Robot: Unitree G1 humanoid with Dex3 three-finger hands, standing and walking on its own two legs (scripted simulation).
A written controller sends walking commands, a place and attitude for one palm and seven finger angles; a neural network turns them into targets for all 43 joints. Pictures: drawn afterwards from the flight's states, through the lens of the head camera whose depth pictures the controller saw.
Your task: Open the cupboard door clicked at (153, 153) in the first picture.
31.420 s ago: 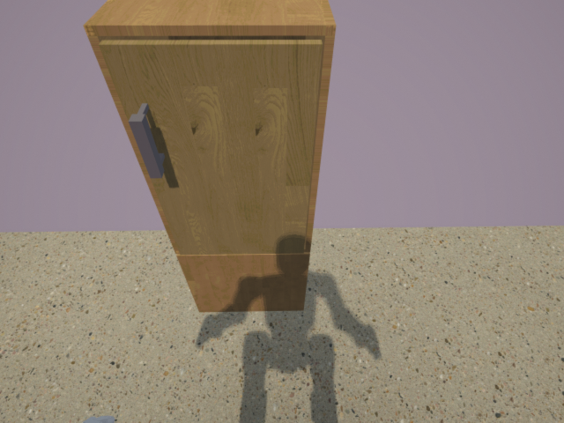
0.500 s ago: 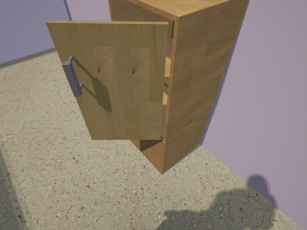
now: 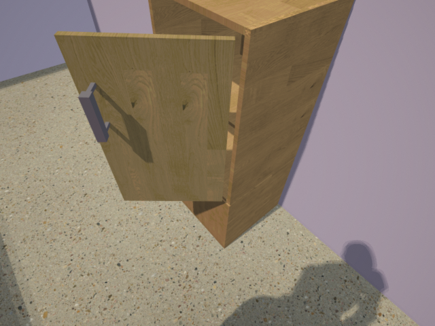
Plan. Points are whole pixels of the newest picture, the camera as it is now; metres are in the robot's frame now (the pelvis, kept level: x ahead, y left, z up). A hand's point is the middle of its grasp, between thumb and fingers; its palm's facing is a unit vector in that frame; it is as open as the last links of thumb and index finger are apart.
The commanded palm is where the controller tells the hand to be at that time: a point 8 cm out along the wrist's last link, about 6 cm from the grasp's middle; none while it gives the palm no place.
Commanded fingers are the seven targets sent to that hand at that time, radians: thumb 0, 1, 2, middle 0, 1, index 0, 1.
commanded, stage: come to a stop and stand still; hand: left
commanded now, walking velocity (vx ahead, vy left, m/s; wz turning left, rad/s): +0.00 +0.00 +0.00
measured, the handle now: (97, 112) +0.55 +0.32 +0.07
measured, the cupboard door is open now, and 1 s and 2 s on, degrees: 50 50 50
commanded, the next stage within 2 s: look again from close up in 0.48 s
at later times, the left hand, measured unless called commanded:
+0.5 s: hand out of the picture +0.03 +0.20 -0.18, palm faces +0.01 -0.98 -0.20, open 7.4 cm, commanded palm none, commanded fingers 0.00 0.90 0.90 -0.20 -0.30 -0.20 -0.30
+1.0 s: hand out of the picture +0.02 +0.20 -0.18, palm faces +0.01 -0.98 -0.19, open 7.4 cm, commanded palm none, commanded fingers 0.00 0.90 0.90 -0.20 -0.30 -0.20 -0.30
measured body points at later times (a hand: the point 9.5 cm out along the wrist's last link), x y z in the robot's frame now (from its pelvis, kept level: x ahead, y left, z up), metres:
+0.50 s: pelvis +0.02 +0.01 +0.00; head +0.03 +0.02 +0.45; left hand +0.03 +0.25 -0.16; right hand +0.05 -0.22 -0.15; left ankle +0.01 +0.11 -0.74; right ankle -0.03 -0.10 -0.74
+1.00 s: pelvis +0.02 +0.02 +0.00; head +0.03 +0.03 +0.45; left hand +0.02 +0.25 -0.16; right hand +0.03 -0.20 -0.15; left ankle +0.01 +0.11 -0.74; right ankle -0.03 -0.10 -0.74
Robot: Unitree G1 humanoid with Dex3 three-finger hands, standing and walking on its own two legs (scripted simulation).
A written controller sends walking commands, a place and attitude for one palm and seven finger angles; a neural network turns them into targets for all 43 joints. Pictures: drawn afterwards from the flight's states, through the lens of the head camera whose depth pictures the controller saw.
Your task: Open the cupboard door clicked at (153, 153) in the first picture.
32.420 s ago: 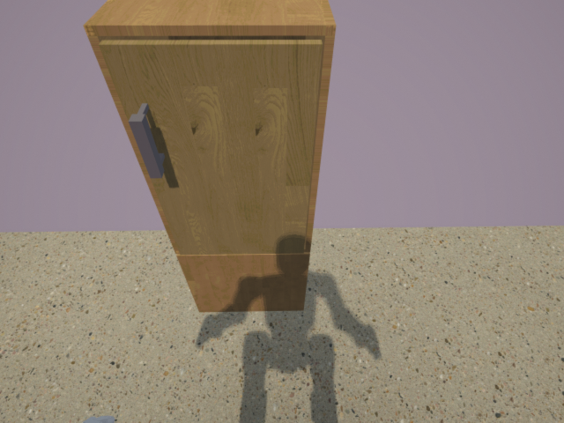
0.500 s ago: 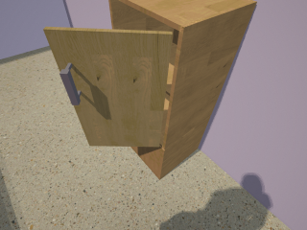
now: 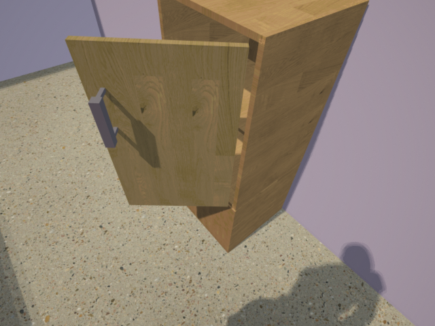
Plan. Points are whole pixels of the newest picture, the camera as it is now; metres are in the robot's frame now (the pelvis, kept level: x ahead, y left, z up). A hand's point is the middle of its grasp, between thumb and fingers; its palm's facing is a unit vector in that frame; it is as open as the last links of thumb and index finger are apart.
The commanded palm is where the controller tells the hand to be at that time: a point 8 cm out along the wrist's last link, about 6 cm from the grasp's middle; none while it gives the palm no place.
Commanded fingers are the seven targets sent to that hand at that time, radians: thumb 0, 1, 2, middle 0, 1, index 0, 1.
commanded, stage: look again from close up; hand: left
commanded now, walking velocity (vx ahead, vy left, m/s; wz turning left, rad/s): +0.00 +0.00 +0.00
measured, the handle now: (106, 118) +0.53 +0.30 +0.07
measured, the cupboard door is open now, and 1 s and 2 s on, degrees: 50 50 50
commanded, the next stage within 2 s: shuffle to correct the standing spot in 0.12 s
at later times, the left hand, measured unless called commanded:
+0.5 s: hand out of the picture -0.02 +0.19 -0.18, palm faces +0.07 -0.97 -0.21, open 7.4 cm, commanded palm none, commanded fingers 0.00 0.90 0.90 -0.20 -0.30 -0.20 -0.30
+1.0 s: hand out of the picture +0.04 +0.22 -0.18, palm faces +0.00 -0.98 -0.18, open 7.3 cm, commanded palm none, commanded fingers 0.00 0.90 0.90 -0.20 -0.30 -0.20 -0.30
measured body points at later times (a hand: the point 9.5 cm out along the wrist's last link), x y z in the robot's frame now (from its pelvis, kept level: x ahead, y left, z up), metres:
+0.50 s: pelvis -0.01 +0.01 -0.01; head +0.00 +0.02 +0.44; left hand -0.02 +0.24 -0.17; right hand +0.02 -0.22 -0.16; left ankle -0.01 +0.09 -0.74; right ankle -0.05 -0.12 -0.74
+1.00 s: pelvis +0.00 +0.04 +0.00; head +0.02 +0.07 +0.45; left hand +0.04 +0.27 -0.17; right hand -0.02 -0.16 -0.15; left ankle -0.01 +0.09 -0.74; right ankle -0.01 -0.11 -0.72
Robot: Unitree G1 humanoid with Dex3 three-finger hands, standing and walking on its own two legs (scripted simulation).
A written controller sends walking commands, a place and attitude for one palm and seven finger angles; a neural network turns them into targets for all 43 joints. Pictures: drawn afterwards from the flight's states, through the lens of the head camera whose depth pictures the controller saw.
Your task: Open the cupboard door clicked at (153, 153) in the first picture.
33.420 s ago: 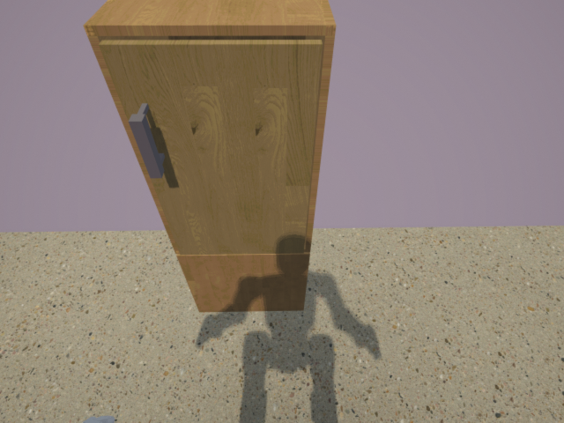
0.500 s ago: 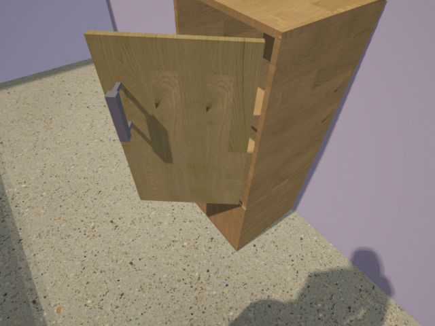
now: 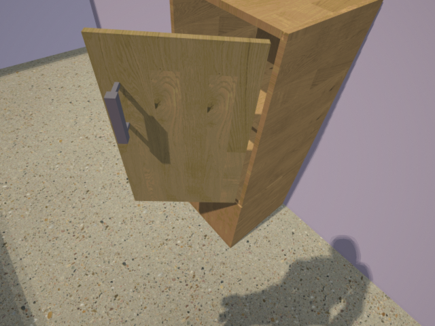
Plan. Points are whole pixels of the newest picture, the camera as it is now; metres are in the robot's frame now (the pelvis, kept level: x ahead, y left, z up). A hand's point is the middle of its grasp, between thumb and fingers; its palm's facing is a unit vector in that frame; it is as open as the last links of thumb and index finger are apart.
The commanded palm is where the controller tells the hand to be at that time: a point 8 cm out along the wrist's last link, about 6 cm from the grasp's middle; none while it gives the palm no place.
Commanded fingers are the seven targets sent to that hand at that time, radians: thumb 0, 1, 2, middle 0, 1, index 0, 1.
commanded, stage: come to a stop and stand still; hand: left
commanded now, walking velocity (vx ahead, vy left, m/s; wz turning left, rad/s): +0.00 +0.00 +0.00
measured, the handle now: (120, 113) +0.53 +0.25 +0.07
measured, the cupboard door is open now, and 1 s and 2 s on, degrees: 50 50 50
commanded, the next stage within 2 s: look again from close up in 0.74 s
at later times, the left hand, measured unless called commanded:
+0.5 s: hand out of the picture +0.00 +0.16 -0.17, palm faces +0.01 -0.96 -0.27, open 7.4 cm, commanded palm none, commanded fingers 0.00 0.90 0.90 -0.20 -0.30 -0.20 -0.30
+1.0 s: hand out of the picture -0.09 +0.12 -0.18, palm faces +0.04 -0.99 -0.14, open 7.4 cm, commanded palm none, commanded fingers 0.00 0.90 0.90 -0.20 -0.30 -0.20 -0.30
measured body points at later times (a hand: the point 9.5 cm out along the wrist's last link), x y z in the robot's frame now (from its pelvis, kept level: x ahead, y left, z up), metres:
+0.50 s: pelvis -0.04 -0.04 +0.00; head -0.07 -0.04 +0.45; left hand +0.00 +0.21 -0.14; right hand +0.04 -0.31 -0.14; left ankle -0.01 +0.04 -0.74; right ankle -0.02 -0.15 -0.74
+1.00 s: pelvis -0.06 -0.03 +0.00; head -0.07 -0.02 +0.45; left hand -0.09 +0.17 -0.17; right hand -0.10 -0.24 -0.16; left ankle -0.01 +0.04 -0.74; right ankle -0.02 -0.15 -0.74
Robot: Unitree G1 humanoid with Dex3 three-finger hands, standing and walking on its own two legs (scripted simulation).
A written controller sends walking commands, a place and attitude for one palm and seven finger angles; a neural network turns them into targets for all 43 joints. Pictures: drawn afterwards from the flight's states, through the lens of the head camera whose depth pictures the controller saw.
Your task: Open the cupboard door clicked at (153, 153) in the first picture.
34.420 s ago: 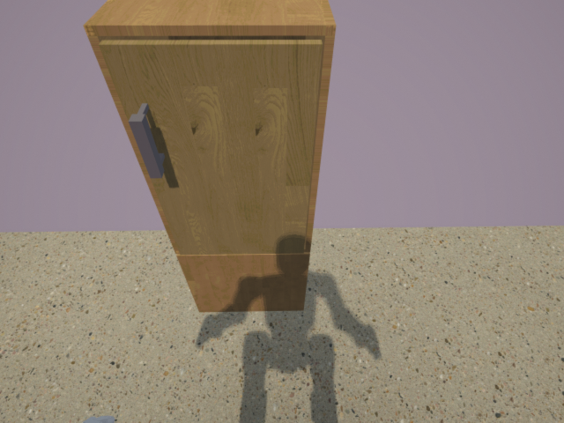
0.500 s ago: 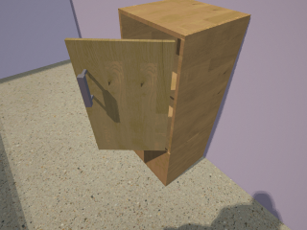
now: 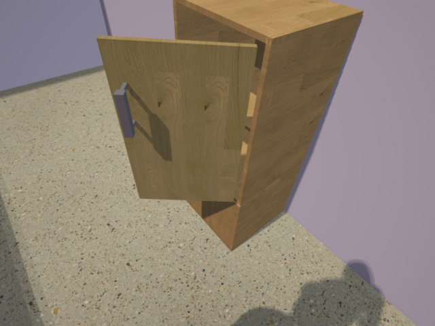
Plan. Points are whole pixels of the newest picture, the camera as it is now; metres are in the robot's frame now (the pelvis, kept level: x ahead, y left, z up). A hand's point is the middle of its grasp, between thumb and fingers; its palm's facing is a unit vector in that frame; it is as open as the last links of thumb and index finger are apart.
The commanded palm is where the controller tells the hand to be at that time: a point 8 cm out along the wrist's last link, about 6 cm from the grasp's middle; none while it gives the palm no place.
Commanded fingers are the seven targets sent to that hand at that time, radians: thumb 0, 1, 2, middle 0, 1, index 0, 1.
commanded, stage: look again from close up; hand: left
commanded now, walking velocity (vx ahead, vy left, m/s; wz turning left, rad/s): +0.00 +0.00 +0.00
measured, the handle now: (127, 110) +0.60 +0.27 +0.07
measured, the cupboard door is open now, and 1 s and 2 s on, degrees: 50 50 50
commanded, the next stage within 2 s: shuffle to correct the standing spot in 0.32 s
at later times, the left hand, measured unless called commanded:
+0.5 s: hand out of the picture -0.07 +0.18 -0.18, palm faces +0.04 -0.99 -0.15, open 7.4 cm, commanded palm none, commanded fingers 0.00 0.90 0.90 -0.20 -0.30 -0.20 -0.30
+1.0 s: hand out of the picture +0.05 +0.23 -0.18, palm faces +0.00 -0.99 -0.14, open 7.3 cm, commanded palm none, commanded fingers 0.00 0.90 0.90 -0.20 -0.30 -0.20 -0.30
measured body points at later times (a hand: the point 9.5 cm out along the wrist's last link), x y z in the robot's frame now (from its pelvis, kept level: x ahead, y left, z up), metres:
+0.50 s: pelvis -0.01 +0.03 +0.00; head -0.02 +0.03 +0.45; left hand -0.07 +0.23 -0.16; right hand +0.00 -0.20 -0.16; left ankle +0.06 +0.07 -0.74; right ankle +0.04 -0.12 -0.74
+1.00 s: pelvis +0.03 +0.07 +0.00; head +0.02 +0.09 +0.45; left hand +0.05 +0.28 -0.16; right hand -0.05 -0.13 -0.15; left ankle +0.06 +0.07 -0.74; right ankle +0.02 -0.09 -0.67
